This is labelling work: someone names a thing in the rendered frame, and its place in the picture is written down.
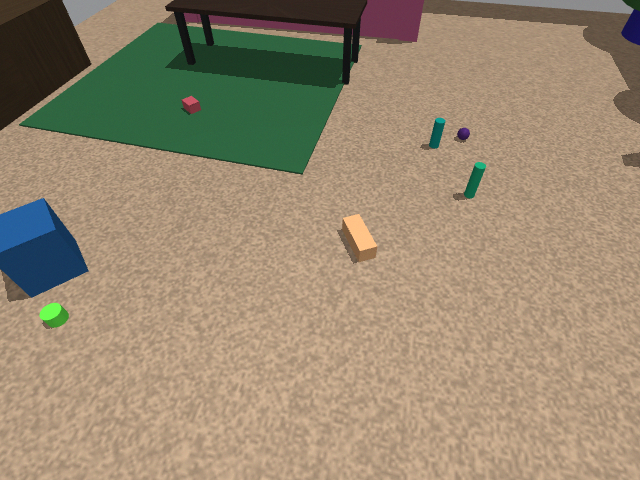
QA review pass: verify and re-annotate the sofa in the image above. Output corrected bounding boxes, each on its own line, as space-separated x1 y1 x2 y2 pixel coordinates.
184 0 424 42

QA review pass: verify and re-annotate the potted plant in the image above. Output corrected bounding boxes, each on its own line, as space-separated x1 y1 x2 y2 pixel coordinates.
621 0 640 45

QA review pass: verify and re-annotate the coffee table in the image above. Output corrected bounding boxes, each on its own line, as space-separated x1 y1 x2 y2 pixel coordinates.
165 0 367 85

